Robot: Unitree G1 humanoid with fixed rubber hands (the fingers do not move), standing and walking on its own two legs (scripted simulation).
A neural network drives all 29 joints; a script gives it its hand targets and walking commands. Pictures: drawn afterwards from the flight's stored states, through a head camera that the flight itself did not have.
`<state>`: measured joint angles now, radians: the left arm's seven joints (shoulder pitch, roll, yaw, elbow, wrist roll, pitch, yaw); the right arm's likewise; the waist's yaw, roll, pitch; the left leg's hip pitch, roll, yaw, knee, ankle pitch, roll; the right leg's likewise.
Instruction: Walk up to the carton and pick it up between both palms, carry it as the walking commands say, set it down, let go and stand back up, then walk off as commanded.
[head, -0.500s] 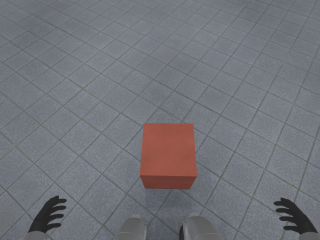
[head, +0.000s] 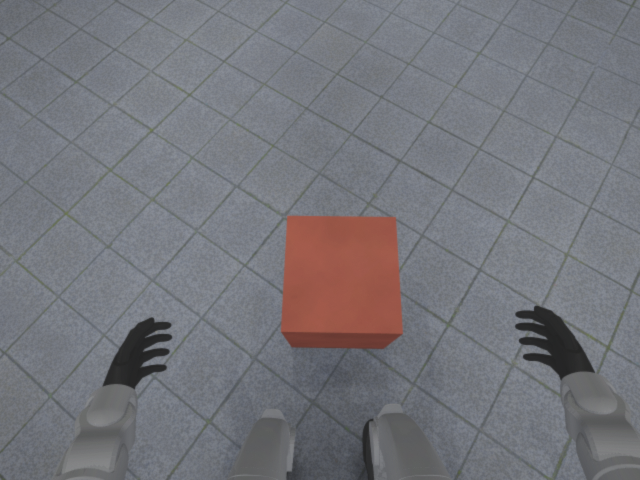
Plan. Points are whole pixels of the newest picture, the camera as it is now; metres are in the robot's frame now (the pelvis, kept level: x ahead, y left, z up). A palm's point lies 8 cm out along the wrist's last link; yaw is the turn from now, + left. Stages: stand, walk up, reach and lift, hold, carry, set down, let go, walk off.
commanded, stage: reach and lift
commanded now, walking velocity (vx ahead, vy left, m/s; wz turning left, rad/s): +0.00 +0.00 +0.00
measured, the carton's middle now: (339, 287) +0.48 -0.02 -0.57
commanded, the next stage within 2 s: none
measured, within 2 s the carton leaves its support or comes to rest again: neither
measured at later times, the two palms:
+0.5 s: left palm (181, 278) +0.39 +0.24 -0.15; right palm (501, 280) +0.38 -0.24 -0.14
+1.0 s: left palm (209, 250) +0.45 +0.22 -0.19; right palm (479, 248) +0.44 -0.23 -0.17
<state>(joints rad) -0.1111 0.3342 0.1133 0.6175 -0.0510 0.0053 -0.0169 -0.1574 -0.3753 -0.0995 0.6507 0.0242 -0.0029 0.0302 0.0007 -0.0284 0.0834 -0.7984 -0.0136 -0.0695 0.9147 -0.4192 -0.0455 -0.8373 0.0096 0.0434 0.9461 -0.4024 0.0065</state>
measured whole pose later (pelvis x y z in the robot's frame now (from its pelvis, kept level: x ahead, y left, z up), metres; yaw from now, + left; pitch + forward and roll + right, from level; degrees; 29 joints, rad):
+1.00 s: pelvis -0.04 +0.00 -0.07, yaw +1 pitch +50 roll +2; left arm -0.97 0.30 0.33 0.80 0.00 0.10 -0.05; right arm -0.92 -0.30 -0.25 0.66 0.03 0.15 0.04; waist -0.04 -0.03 -0.13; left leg -1.61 -0.02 -0.07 1.09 -0.35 -0.06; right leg -1.65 0.02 0.05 1.11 -0.33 0.01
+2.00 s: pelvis -0.11 +0.00 -0.32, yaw +0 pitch +33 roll +2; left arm -1.45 0.42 0.14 0.98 -0.18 0.16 0.07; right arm -1.45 -0.47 -0.21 0.95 0.17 0.17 -0.06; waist -0.01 -0.03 0.50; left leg -2.10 -0.06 -0.07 2.11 -0.59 -0.09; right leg -2.15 0.06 0.06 2.10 -0.52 0.03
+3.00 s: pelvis -0.11 +0.00 -0.34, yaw +1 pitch +33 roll +2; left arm -1.46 0.39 0.01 0.98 -0.25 0.12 0.12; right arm -1.46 -0.40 -0.13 0.96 0.23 0.13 -0.08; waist -0.02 -0.03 0.52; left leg -2.15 -0.06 -0.07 2.18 -0.60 -0.09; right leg -2.20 0.05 0.05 2.18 -0.55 0.03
